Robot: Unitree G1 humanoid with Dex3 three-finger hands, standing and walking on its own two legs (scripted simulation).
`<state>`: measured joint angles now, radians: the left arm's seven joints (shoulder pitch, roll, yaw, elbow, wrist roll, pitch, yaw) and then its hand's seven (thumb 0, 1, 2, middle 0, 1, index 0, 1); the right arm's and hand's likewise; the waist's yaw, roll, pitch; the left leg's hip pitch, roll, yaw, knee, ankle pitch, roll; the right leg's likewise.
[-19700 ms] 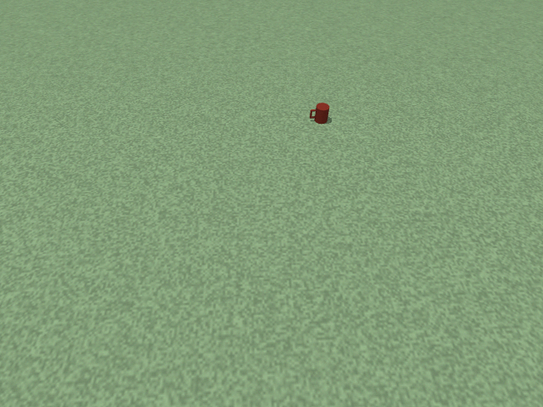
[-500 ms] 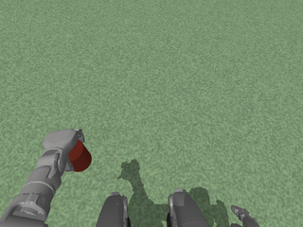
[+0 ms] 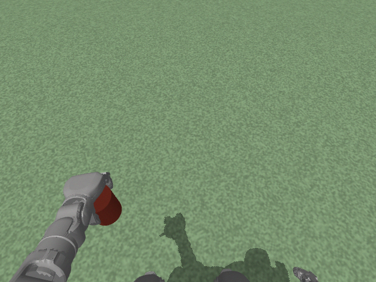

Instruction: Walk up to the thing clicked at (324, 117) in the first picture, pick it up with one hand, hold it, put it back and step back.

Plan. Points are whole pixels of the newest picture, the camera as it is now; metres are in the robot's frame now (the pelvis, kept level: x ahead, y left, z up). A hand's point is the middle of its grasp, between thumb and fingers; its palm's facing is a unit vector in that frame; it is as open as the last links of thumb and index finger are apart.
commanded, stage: hold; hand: left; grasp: from above
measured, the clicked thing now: (95, 208) +0.32 +0.23 -0.13
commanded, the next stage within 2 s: crouch in 2.00 s
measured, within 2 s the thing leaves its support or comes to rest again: neither
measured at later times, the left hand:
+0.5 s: hand (88, 193) +0.32 +0.22 -0.04, palm faces -0.46 -0.06 -0.89, open 10.3 cm
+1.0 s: hand (87, 202) +0.29 +0.21 -0.02, palm faces -0.46 -0.06 -0.89, open 10.3 cm
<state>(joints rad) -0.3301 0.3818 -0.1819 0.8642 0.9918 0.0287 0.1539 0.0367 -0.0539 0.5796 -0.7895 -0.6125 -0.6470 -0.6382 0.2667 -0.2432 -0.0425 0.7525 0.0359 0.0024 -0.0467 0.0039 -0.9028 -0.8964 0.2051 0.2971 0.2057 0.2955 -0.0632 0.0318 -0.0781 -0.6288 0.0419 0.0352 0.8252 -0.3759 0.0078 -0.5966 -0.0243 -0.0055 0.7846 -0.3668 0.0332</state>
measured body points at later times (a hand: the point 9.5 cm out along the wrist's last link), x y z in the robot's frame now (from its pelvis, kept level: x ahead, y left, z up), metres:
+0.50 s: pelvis +0.02 +0.00 +0.02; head +0.05 -0.01 +0.47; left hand +0.34 +0.22 +0.01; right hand +0.12 -0.27 -0.10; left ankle +0.02 +0.11 -0.70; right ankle +0.01 -0.14 -0.70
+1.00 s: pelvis +0.00 -0.01 +0.03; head +0.01 -0.03 +0.48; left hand +0.31 +0.21 +0.03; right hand +0.13 -0.27 -0.09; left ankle +0.02 +0.11 -0.70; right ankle +0.01 -0.14 -0.70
